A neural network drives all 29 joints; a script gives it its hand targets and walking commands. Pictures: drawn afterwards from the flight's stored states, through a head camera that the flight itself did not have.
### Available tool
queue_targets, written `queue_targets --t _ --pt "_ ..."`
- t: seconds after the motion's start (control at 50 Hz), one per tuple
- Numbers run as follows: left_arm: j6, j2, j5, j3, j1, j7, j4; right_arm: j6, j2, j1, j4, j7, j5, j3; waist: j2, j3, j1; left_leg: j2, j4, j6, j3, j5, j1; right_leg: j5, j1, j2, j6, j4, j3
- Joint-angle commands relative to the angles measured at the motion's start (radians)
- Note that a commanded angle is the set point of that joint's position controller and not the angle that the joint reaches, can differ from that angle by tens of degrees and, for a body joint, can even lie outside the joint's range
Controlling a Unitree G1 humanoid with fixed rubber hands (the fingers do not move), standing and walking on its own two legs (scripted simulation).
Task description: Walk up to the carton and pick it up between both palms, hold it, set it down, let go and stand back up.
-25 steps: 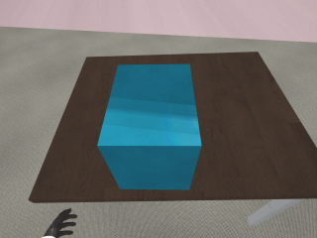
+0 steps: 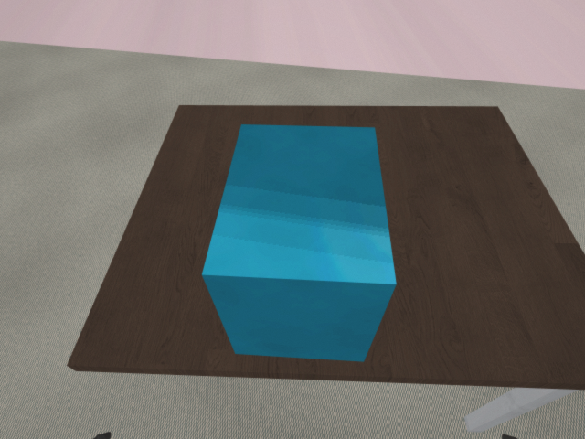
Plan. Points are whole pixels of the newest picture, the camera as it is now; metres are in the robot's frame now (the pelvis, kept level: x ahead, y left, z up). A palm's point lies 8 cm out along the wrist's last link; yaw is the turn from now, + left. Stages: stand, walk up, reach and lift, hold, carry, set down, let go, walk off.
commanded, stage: walk up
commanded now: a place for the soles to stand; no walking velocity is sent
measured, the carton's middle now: (303, 243) +0.41 +0.01 -0.01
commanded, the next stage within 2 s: stand in 0.62 s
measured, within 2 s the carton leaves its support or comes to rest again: neither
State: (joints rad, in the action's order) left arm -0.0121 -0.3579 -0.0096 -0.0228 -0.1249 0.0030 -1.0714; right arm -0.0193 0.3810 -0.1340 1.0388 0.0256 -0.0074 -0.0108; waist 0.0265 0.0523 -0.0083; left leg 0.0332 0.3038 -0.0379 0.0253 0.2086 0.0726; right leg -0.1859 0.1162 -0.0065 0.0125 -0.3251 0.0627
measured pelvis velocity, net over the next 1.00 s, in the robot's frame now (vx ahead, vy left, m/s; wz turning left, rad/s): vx -0.02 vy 0.01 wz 0.00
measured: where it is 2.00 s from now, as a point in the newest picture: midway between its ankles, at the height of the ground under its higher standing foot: outside the picture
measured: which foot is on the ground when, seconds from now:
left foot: down 0.00-1.00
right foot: down 0.00-1.00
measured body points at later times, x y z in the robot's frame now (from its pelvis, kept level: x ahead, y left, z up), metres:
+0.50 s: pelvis -0.01 +0.01 +0.00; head +0.00 +0.00 +0.45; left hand +0.06 +0.32 -0.12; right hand +0.07 -0.30 -0.13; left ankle -0.03 +0.14 -0.75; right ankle -0.01 -0.11 -0.75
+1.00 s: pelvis -0.02 +0.01 -0.02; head +0.00 +0.02 +0.43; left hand +0.18 +0.28 -0.10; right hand +0.15 -0.29 -0.10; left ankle -0.03 +0.14 -0.75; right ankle -0.01 -0.11 -0.75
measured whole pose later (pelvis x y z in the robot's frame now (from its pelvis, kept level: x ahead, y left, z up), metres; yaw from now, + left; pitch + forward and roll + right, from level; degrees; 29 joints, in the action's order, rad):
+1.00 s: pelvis -0.02 +0.01 -0.02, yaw +0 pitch -5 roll -1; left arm 0.52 -0.26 0.13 -0.10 -0.04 0.00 -0.45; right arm -0.05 0.34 -0.05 0.84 -0.08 0.01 -0.08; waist -0.02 0.14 0.01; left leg 0.07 0.58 -0.03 -0.03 0.34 0.14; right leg -0.29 0.16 0.00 0.00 -0.55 0.05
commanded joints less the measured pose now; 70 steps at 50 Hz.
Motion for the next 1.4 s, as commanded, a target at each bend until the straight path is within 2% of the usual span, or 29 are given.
queue_targets --t 0.0,0.32,0.62,0.64,0.66,0.68,0.72,0.74,0.76,0.8,0.82,0.84,0.88,0.96,1.04,1.14,1.26,1.38 --pt "-0.019 -0.192 0.001 -0.043 0.031 -0.011 0.050 -0.015 0.188 0.013 -0.041 0.010 0.000 -0.042 -0.015 -0.079 0.008 0.100 -0.029 0.043 0.059 -0.219 0.022 0.185 -0.051 -0.133 0.015 0.042 -0.108" --pt "-0.019 -0.179 0.005 -0.046 0.003 -0.012 0.041 -0.020 0.175 0.001 -0.037 0.006 0.003 -0.043 -0.015 -0.056 0.001 0.093 -0.052 0.047 0.074 -0.158 0.063 0.117 -0.052 -0.134 0.009 0.056 -0.108" --pt "-0.020 -0.178 0.005 -0.047 -0.011 -0.014 0.044 -0.020 0.169 -0.022 -0.036 0.005 0.004 -0.045 -0.022 -0.053 0.002 0.088 -0.048 0.048 0.084 -0.150 0.068 0.106 -0.049 -0.137 0.009 0.052 -0.104" --pt "0.177 -0.215 -0.007 -0.058 0.514 -0.020 0.456 -0.124 0.029 0.454 -0.130 -0.027 0.144 -0.167 -0.085 -0.031 0.038 -0.017 0.150 -0.001 -0.114 0.148 0.263 -0.224 0.067 0.007 -0.003 -0.094 0.013" --pt "0.308 -0.180 0.022 -0.046 0.391 -0.037 0.458 -0.106 0.090 0.310 -0.108 -0.069 0.142 -0.221 -0.089 0.030 0.061 -0.012 0.180 0.016 -0.110 0.224 0.281 -0.252 0.076 -0.004 0.013 -0.132 0.004" --pt "0.392 -0.163 0.028 -0.041 0.361 -0.030 0.535 -0.088 0.125 0.285 -0.152 -0.091 0.133 -0.220 -0.085 -0.016 0.051 -0.006 0.218 0.016 -0.117 0.194 0.276 -0.193 0.081 -0.010 0.007 -0.168 0.007" --pt "0.495 -0.145 0.060 -0.057 0.289 -0.022 0.607 -0.057 0.161 0.226 -0.186 -0.104 0.095 -0.214 -0.071 -0.106 0.035 0.004 0.278 -0.001 -0.135 0.109 0.235 -0.094 0.079 -0.009 0.001 -0.214 0.007" --pt "0.530 -0.141 0.095 -0.074 0.228 -0.016 0.629 -0.046 0.163 0.184 -0.184 -0.101 0.075 -0.198 -0.048 -0.139 0.025 0.005 0.295 -0.008 -0.124 0.014 0.192 0.012 0.043 -0.010 0.006 -0.235 0.014" --pt "0.549 -0.130 0.115 -0.087 0.182 -0.010 0.661 -0.046 0.171 0.138 -0.186 -0.097 0.049 -0.179 -0.034 -0.192 0.028 0.007 0.309 -0.020 -0.111 -0.089 0.134 0.112 0.008 -0.001 0.005 -0.244 0.017" --pt "0.568 -0.110 0.149 -0.116 0.093 -0.004 0.693 -0.045 0.181 0.086 -0.189 -0.089 0.014 -0.154 0.005 -0.203 0.023 0.004 0.294 -0.034 -0.095 -0.204 0.084 0.208 -0.049 0.014 0.010 -0.240 0.014" --pt "0.566 -0.112 0.157 -0.137 0.077 -0.001 0.696 -0.050 0.184 0.084 -0.195 -0.087 0.004 -0.139 -0.003 -0.190 0.017 -0.004 0.289 -0.031 -0.094 -0.228 0.051 0.234 -0.046 0.016 0.010 -0.224 0.007" --pt "0.562 -0.106 0.163 -0.141 0.067 -0.001 0.693 -0.053 0.180 0.089 -0.209 -0.080 0.003 -0.127 -0.015 -0.142 0.012 -0.018 0.271 -0.021 -0.099 -0.195 0.045 0.224 -0.026 0.015 0.005 -0.197 0.009" --pt "0.553 -0.082 0.165 -0.146 0.070 -0.010 0.692 -0.046 0.156 0.097 -0.234 -0.083 0.000 -0.121 0.002 -0.058 0.003 -0.023 0.219 -0.010 -0.103 -0.118 0.097 0.143 -0.024 0.017 0.009 -0.164 0.006" --pt "0.518 -0.060 0.146 -0.150 0.097 -0.014 0.716 -0.054 0.136 0.116 -0.288 -0.100 0.014 -0.121 -0.002 -0.039 -0.001 -0.033 0.197 -0.014 -0.098 -0.160 0.067 0.211 -0.005 0.023 0.002 -0.133 0.002" --pt "0.460 -0.031 0.108 -0.135 0.113 -0.022 0.745 -0.081 0.098 0.089 -0.334 -0.107 0.020 -0.123 -0.022 -0.075 0.011 -0.035 0.173 -0.012 -0.103 -0.118 0.042 0.195 0.011 0.020 -0.003 -0.109 -0.009" --pt "0.365 -0.005 0.066 -0.117 0.074 -0.037 0.784 -0.139 0.062 0.040 -0.375 -0.099 0.028 -0.132 -0.031 -0.138 0.014 -0.037 0.157 -0.012 -0.108 -0.126 0.032 0.195 0.003 0.025 -0.005 -0.098 -0.018" --pt "0.274 0.009 0.036 -0.098 0.024 -0.049 0.773 -0.192 0.023 -0.002 -0.419 -0.082 0.043 -0.138 -0.034 -0.108 0.016 -0.042 0.118 -0.007 -0.113 -0.099 0.038 0.112 0.009 0.034 -0.003 -0.061 -0.018" --pt "0.213 0.028 0.012 -0.080 0.000 -0.057 0.753 -0.199 -0.013 -0.021 -0.459 -0.073 0.044 -0.137 -0.037 -0.060 0.009 -0.043 0.064 -0.003 -0.116 -0.064 0.046 0.041 0.002 0.040 -0.003 -0.027 -0.013"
